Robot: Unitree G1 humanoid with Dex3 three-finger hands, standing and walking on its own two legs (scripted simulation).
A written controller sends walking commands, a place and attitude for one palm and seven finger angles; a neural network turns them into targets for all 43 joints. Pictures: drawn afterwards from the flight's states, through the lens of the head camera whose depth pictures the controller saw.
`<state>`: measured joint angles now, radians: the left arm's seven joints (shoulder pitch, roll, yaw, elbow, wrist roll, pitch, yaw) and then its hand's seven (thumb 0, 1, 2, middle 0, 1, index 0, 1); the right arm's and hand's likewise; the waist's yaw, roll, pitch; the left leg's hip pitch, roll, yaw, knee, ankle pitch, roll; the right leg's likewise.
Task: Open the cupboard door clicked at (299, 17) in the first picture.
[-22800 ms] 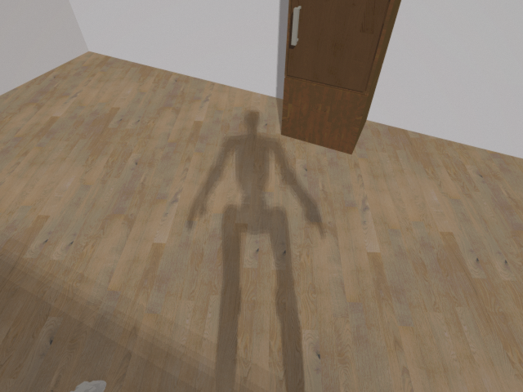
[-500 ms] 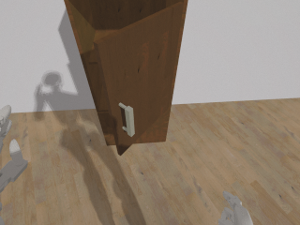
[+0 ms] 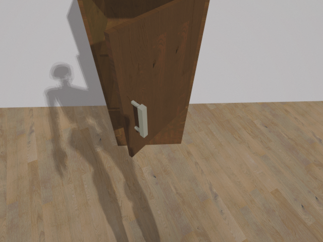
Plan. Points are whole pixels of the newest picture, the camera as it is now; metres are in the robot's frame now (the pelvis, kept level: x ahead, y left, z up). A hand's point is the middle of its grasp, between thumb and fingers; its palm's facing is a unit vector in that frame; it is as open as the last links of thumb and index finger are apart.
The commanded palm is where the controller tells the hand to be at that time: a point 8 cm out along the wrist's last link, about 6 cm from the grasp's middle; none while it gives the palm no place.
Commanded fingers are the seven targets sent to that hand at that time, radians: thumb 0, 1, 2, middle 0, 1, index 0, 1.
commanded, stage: let the arm hang, fingers relaxed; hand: left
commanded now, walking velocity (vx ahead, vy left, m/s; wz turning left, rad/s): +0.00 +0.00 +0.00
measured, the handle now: (139, 119) +0.52 +0.12 -0.08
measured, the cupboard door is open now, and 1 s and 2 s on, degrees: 46 46 46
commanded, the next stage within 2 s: look to check the result in 0.60 s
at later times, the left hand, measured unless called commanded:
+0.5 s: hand out of the picture +0.01 +0.14 -0.18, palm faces +0.03 -0.99 -0.16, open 7.3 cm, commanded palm none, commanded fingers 0.00 0.90 0.90 -0.20 -0.30 -0.20 -0.30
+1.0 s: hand out of the picture +0.01 +0.13 -0.17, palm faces +0.05 -0.98 -0.19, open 7.4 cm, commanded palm none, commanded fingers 0.00 0.90 0.90 -0.20 -0.30 -0.20 -0.30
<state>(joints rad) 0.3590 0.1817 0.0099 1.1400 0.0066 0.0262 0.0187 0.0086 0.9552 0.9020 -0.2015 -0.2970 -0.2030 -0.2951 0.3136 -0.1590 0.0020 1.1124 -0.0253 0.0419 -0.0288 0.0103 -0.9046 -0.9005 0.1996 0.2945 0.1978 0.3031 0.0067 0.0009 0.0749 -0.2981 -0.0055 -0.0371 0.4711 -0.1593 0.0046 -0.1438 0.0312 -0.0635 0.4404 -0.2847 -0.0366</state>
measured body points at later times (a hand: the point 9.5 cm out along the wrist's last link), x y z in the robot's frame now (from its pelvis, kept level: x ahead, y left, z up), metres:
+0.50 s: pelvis +0.02 -0.01 +0.00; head +0.02 -0.02 +0.45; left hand +0.01 +0.19 -0.16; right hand +0.00 -0.22 -0.17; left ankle +0.06 +0.11 -0.74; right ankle -0.03 -0.10 -0.74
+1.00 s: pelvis +0.04 -0.03 +0.00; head +0.05 -0.04 +0.45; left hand +0.01 +0.18 -0.16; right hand +0.03 -0.24 -0.17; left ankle +0.06 +0.11 -0.74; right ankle -0.03 -0.10 -0.74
